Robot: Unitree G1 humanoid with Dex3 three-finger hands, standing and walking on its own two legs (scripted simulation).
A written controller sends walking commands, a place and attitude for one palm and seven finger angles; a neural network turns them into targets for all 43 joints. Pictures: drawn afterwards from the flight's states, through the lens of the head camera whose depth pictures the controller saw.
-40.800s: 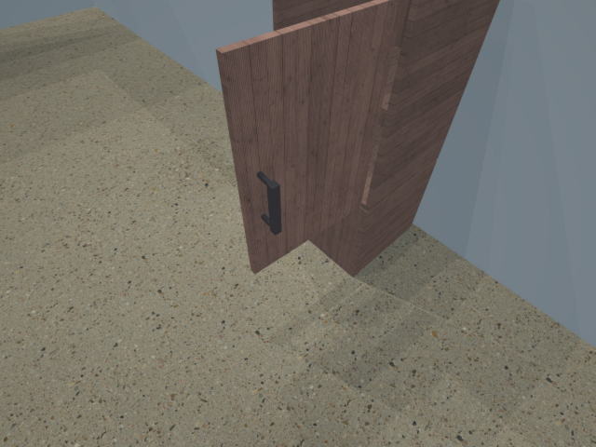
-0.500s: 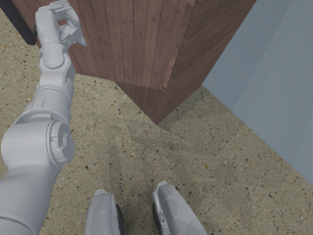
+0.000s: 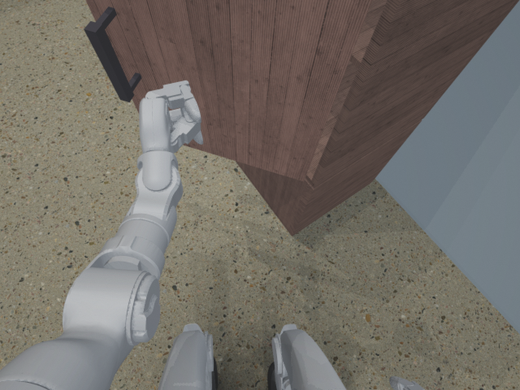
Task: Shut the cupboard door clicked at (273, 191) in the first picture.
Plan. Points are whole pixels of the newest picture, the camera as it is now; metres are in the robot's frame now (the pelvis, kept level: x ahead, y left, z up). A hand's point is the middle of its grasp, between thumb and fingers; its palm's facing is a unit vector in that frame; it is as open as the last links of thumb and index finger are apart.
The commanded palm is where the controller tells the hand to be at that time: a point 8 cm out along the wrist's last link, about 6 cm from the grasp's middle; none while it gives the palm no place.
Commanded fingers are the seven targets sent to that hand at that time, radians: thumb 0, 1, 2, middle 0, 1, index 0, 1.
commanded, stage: draw the hand back to the body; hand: left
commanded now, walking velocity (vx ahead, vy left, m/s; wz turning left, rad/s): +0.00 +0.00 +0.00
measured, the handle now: (118, 58) +0.65 +0.18 +0.05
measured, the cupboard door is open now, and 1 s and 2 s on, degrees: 38 38 38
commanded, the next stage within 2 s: step back with the hand held close in 1.62 s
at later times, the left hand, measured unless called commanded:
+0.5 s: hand (109, 151) +0.39 +0.13 +0.15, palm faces +0.02 -1.00 -0.04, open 3.1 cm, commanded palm +0.35 +0.19 +0.15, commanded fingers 0.00 0.90 0.90 -1.19 -1.38 -1.19 -1.38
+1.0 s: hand out of the picture +0.27 +0.25 +0.23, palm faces +0.26 -0.92 -0.29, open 4.3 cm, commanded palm +0.22 +0.30 +0.25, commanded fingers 0.00 0.90 0.90 -0.50 -0.63 -0.50 -0.63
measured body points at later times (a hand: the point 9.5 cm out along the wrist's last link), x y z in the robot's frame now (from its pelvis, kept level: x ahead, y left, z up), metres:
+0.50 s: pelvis +0.01 +0.01 +0.07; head +0.06 +0.00 +0.52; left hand +0.39 +0.19 +0.15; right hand +0.09 -0.26 -0.05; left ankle +0.04 +0.13 -0.62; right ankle -0.01 -0.09 -0.62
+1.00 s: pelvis +0.03 +0.04 +0.12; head +0.01 +0.01 +0.57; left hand +0.25 +0.30 +0.25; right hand +0.23 -0.16 +0.04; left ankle +0.04 +0.13 -0.62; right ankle -0.01 -0.09 -0.62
